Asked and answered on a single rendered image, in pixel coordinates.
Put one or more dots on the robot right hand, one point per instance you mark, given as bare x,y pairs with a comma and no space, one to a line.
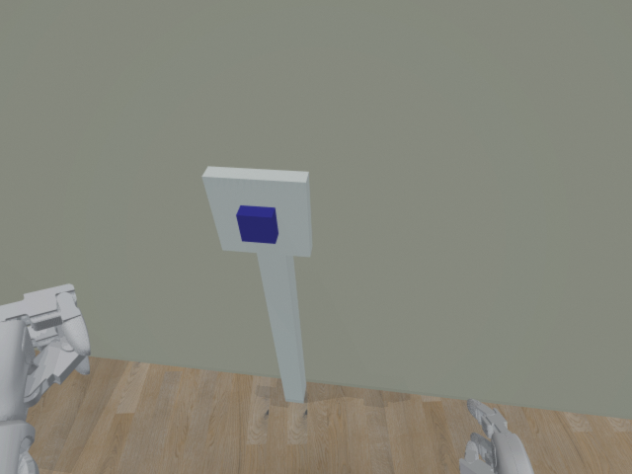
504,454

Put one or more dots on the robot left hand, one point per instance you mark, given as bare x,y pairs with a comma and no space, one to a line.
58,330

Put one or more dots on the panel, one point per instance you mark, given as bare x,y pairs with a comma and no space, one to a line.
289,192

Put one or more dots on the button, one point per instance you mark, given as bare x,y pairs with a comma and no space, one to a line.
257,224

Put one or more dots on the robot left forearm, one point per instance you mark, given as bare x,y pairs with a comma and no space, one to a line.
16,438

